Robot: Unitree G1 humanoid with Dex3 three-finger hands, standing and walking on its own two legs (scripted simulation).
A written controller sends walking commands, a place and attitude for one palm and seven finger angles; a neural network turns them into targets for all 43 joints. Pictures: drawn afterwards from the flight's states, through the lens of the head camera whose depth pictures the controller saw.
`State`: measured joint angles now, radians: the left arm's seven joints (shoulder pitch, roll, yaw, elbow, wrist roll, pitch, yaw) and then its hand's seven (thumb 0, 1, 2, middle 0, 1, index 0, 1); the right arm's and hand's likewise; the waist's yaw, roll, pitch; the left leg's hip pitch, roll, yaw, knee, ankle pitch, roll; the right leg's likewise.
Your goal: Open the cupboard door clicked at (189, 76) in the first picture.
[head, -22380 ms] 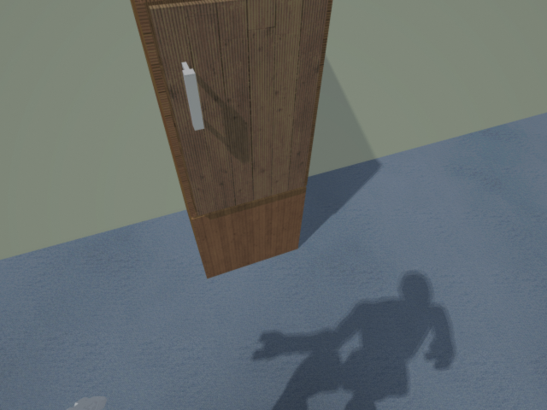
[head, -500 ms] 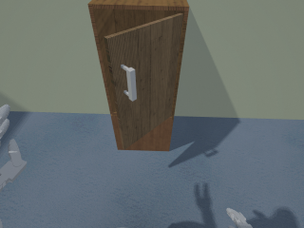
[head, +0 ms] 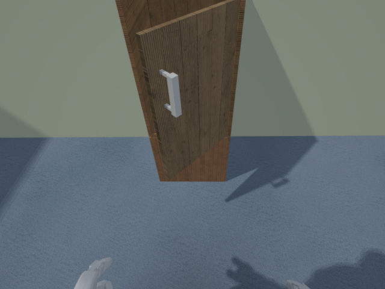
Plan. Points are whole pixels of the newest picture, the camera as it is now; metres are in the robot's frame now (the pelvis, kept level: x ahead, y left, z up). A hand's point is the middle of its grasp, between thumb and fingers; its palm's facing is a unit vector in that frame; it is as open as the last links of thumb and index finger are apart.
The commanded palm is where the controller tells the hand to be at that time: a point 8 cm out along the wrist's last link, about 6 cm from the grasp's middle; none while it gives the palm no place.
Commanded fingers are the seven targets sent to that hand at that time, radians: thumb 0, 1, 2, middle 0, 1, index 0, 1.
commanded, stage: let the arm hang, fingers relaxed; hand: left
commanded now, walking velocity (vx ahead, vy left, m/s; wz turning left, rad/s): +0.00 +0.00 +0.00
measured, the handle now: (170, 93) +0.60 +0.08 +0.10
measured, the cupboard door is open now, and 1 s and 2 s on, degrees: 45 45 45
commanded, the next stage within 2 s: look to check the result in 0.88 s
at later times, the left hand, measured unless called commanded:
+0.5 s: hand out of the picture -0.03 +0.20 -0.15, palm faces +0.04 -0.97 -0.23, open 7.3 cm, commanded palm none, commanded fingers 0.00 0.90 0.90 -0.20 -0.30 -0.20 -0.30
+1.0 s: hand out of the picture -0.01 +0.18 -0.16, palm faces +0.04 -0.98 -0.19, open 7.4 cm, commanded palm none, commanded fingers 0.00 0.90 0.90 -0.20 -0.30 -0.20 -0.30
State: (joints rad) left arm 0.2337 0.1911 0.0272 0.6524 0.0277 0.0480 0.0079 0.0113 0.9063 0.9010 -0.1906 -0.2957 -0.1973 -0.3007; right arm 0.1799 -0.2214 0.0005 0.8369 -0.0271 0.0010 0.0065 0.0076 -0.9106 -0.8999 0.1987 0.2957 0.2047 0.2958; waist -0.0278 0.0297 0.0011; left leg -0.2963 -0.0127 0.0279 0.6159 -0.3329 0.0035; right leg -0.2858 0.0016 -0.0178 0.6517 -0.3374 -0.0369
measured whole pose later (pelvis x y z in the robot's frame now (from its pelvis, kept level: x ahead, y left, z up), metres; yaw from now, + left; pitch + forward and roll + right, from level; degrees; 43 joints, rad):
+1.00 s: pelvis -0.01 +0.01 +0.02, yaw +0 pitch -2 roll +0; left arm 0.27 0.13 0.01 1.16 0.01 0.00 0.03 0.01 0.91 0.90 -0.20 -0.30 -0.20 -0.30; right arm 0.30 -0.13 -0.01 1.14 -0.02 0.01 -0.03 0.00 -0.91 -0.90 0.20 0.30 0.20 0.30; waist -0.01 0.01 0.04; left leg -0.20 -0.01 0.03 0.41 -0.18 0.01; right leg -0.18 0.01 -0.02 0.43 -0.22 -0.02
